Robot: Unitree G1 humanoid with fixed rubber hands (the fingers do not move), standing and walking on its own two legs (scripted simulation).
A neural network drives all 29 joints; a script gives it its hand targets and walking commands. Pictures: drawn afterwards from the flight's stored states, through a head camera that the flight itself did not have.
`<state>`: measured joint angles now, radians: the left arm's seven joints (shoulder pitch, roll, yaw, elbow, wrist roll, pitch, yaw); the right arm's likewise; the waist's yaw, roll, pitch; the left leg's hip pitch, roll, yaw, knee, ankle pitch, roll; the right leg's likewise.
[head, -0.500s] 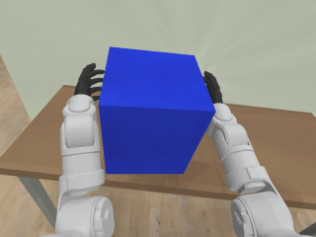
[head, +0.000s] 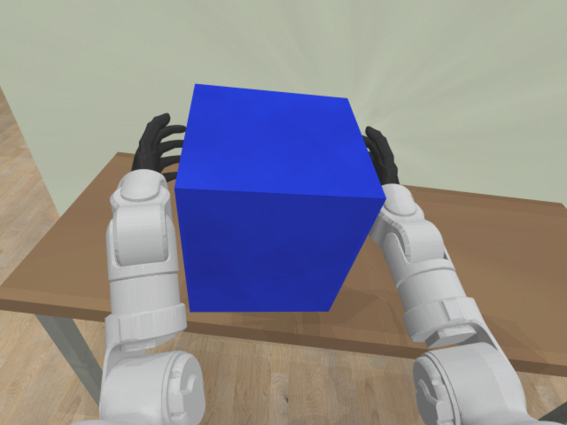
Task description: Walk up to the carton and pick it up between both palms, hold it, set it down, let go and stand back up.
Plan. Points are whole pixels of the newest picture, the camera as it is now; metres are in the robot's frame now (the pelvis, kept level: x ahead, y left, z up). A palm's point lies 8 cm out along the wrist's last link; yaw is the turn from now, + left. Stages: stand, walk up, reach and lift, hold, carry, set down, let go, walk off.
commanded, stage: hold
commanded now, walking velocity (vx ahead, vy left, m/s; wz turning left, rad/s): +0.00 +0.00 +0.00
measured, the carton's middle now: (267, 207) +0.37 +0.02 +0.16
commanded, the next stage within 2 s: none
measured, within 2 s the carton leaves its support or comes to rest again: neither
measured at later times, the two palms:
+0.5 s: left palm (154, 175) +0.36 +0.16 +0.22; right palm (384, 186) +0.36 -0.14 +0.21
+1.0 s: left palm (151, 177) +0.35 +0.17 +0.22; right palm (383, 187) +0.36 -0.13 +0.21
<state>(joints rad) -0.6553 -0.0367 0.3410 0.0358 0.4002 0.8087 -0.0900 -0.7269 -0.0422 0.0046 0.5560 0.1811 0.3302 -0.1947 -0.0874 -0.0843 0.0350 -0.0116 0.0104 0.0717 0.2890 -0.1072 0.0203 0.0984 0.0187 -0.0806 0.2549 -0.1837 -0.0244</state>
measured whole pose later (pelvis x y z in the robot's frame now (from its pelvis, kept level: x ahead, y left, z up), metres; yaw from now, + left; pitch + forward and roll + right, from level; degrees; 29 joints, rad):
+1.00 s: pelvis +0.00 +0.00 +0.00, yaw +0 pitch -10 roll +0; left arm -0.65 -0.04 0.33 0.03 0.40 0.81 -0.09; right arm -0.72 -0.05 0.02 0.55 0.20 0.33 -0.20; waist -0.09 -0.09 0.04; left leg -0.01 0.01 0.07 0.29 -0.11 0.02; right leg 0.10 0.02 -0.08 0.26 -0.18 -0.02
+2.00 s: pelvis +0.00 +0.00 +0.00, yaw +0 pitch -10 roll +0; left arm -0.67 -0.03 0.35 0.06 0.41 0.81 -0.10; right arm -0.74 -0.04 0.00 0.57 0.18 0.33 -0.20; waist -0.08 -0.09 0.04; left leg -0.02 0.01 0.07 0.28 -0.10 0.02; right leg 0.09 0.02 -0.08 0.26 -0.18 -0.03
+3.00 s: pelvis +0.01 +0.00 +0.00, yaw +0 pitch -11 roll +0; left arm -0.68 -0.07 0.38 0.16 0.45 0.58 -0.14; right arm -0.67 0.03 -0.12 0.64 0.01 0.09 -0.16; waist -0.04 -0.10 0.07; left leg 0.03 0.00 0.08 0.26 -0.11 0.02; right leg 0.13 0.01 -0.08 0.26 -0.20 -0.02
